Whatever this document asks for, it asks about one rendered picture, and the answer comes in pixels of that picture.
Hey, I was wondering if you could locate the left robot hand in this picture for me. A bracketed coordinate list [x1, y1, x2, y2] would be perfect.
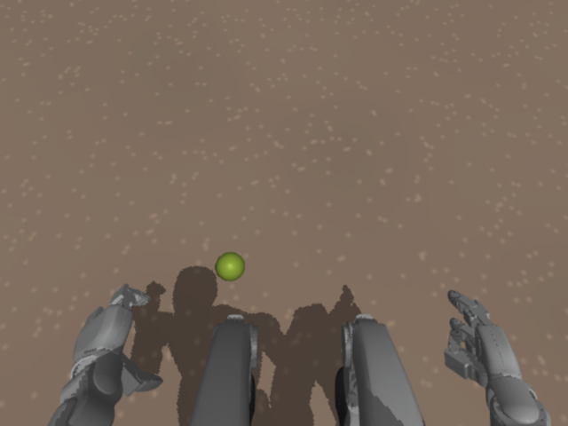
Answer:
[73, 283, 163, 397]

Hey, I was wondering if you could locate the right robot arm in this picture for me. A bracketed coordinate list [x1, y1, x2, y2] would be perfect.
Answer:
[485, 377, 551, 426]

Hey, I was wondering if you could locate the right robot hand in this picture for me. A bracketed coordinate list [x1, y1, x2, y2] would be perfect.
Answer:
[444, 290, 523, 389]

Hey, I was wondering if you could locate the left robot arm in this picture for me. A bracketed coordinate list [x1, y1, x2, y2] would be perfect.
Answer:
[48, 351, 123, 426]

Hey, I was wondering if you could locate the ball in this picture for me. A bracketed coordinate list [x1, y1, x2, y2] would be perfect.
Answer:
[216, 252, 245, 281]

